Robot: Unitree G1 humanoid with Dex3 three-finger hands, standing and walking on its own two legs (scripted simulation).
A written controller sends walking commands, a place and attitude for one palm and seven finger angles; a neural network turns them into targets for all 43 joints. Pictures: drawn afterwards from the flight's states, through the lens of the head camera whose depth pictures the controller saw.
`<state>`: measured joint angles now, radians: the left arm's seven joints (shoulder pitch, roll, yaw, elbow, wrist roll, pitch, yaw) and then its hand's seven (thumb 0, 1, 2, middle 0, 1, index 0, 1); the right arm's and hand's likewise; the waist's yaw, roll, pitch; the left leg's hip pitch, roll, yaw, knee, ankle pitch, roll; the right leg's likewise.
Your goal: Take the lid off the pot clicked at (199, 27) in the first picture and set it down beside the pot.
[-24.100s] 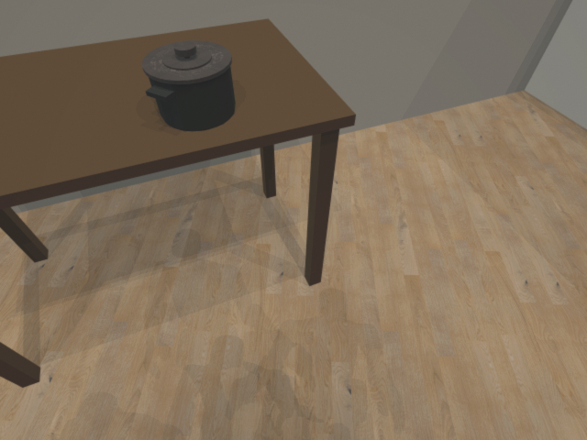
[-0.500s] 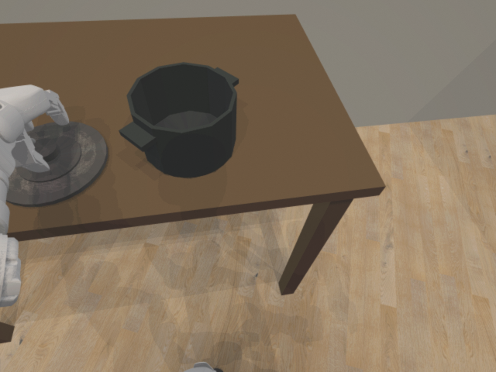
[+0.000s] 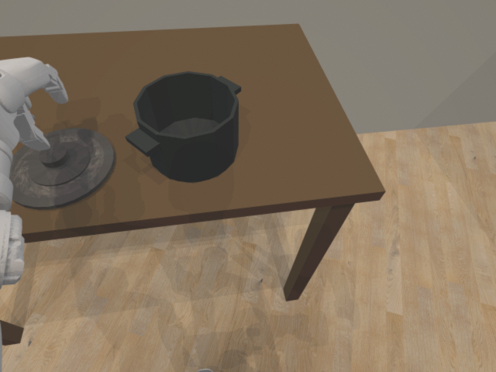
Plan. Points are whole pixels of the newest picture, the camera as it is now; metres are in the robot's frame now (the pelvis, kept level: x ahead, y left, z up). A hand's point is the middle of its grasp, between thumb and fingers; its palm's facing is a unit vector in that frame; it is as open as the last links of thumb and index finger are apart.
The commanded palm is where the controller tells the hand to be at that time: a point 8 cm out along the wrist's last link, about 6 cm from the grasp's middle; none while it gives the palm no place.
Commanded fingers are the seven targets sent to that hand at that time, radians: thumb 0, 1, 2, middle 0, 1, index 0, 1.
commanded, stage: raise the empty hand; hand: left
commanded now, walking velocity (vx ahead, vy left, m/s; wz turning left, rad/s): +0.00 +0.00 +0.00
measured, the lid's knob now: (54, 155) +0.47 +0.33 +0.06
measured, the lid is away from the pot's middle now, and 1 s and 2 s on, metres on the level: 0.24 0.24 0.24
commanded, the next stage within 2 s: draw the hand back to the body in 0.70 s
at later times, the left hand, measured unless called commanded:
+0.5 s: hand (6, 84) +0.47 +0.32 +0.21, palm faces -0.30 -0.12 -0.95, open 11.0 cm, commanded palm +0.47 +0.32 +0.29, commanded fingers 0.00 -0.10 0.83 -0.44 -0.69 -0.44 -0.69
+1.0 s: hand out of the picture +0.46 +0.32 +0.22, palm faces -0.27 -0.11 -0.96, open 11.0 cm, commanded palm +0.43 +0.32 +0.29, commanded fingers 0.00 -0.10 0.83 -0.44 -0.69 -0.44 -0.69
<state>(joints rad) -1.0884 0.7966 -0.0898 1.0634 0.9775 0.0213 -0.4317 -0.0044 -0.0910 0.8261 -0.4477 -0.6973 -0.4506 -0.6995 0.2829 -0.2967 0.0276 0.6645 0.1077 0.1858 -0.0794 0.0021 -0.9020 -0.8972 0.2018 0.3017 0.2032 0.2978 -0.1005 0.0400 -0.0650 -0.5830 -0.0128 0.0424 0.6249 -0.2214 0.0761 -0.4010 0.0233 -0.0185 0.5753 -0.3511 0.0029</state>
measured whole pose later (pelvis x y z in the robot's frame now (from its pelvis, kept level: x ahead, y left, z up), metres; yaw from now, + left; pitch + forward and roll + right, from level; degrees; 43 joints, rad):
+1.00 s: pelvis +0.01 +0.00 +0.01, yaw +0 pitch +9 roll -2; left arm -1.13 0.86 -0.07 0.96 0.97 0.09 -0.54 0.00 -0.09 0.83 -0.45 -0.70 -0.45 -0.70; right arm 0.26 -0.30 0.02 0.64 0.12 0.23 -0.04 0.00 -0.90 -0.90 0.20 0.30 0.20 0.30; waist -0.09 0.05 -0.05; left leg -0.52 -0.02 0.04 0.58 -0.21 0.07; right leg -0.34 0.02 -0.02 0.52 -0.34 0.00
